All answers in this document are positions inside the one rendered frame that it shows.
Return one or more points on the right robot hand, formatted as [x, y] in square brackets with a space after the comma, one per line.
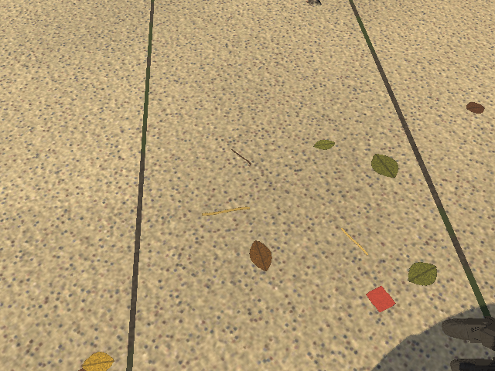
[477, 330]

